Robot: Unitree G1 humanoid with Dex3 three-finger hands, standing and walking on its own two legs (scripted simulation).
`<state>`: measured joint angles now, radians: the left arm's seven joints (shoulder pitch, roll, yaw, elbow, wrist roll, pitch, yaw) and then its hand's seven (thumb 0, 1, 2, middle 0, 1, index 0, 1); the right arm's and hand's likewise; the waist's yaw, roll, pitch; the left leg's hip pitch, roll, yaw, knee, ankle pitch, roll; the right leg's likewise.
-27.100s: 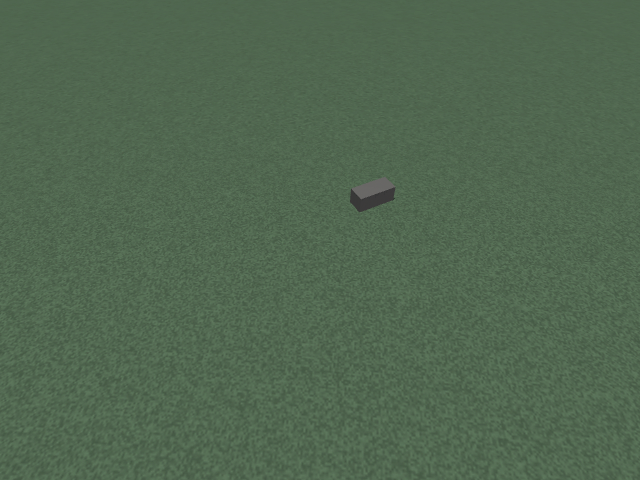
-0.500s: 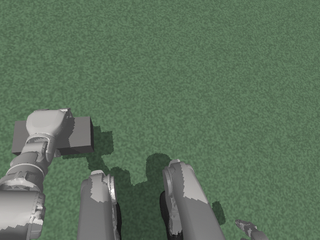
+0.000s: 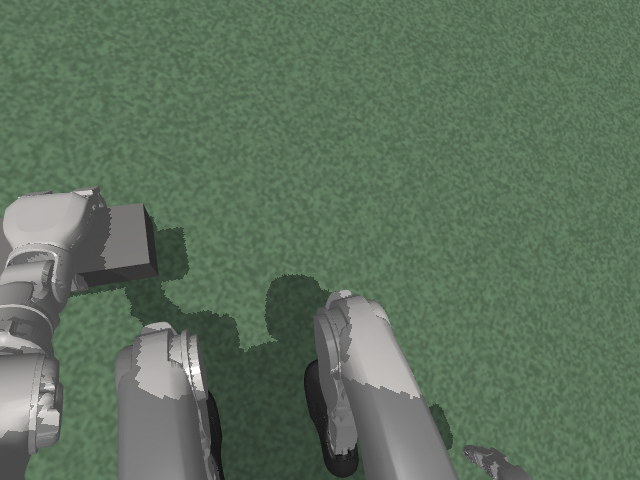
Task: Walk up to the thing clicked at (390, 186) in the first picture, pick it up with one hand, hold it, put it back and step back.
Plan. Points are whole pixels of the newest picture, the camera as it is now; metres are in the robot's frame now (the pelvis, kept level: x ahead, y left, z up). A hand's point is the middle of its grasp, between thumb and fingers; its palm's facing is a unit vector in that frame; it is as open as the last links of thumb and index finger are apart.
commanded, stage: crouch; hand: left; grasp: from above
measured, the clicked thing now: (77, 251) +0.44 +0.25 -0.22
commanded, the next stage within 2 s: lower in 0.24 s
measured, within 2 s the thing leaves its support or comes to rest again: rests again in 1.18 s
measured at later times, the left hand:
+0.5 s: hand (80, 252) +0.44 +0.25 -0.23, palm faces -0.49 -0.03 -0.87, open 11.5 cm
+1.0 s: hand (98, 253) +0.45 +0.25 -0.29, palm faces -0.47 -0.05 -0.88, open 11.5 cm
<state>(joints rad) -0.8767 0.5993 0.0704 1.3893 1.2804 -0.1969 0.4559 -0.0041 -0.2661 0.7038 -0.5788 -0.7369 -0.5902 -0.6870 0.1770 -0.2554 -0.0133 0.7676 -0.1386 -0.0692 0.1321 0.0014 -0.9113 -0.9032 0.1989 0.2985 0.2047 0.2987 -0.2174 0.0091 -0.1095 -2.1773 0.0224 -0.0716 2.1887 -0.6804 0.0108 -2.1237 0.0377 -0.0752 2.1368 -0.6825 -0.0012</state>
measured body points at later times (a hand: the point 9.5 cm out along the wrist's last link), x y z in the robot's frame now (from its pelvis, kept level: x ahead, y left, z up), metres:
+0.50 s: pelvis -0.01 +0.00 -0.04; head +0.24 +0.05 +0.33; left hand +0.46 +0.25 -0.18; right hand +0.04 -0.28 -0.15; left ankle +0.08 +0.12 -0.36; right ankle +0.09 -0.11 -0.36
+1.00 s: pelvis +0.00 +0.00 -0.08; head +0.26 +0.06 +0.28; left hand +0.47 +0.25 -0.24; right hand +0.03 -0.27 -0.18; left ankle +0.08 +0.12 -0.36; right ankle +0.09 -0.11 -0.36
